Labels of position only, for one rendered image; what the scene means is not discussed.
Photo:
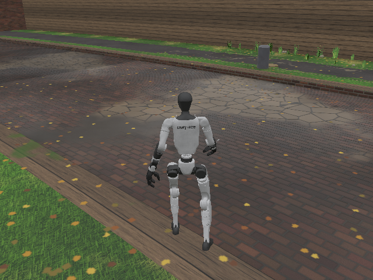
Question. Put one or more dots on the robot foot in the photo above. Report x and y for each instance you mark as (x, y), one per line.
(206, 246)
(175, 229)

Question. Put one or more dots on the left robot upper arm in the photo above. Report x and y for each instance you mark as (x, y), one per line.
(168, 123)

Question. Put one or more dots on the right robot upper arm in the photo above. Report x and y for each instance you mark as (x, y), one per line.
(203, 122)

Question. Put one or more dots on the left robot hand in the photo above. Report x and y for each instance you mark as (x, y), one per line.
(149, 177)

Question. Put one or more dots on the right robot foot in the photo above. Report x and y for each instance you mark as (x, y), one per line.
(206, 246)

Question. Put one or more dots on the right robot hand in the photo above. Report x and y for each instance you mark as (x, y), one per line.
(207, 149)

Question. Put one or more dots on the robot left forearm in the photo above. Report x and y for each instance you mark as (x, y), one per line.
(155, 159)

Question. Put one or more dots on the left robot foot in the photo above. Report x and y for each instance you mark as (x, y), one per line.
(175, 229)

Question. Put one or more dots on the robot right forearm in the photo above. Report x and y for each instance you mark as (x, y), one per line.
(213, 146)

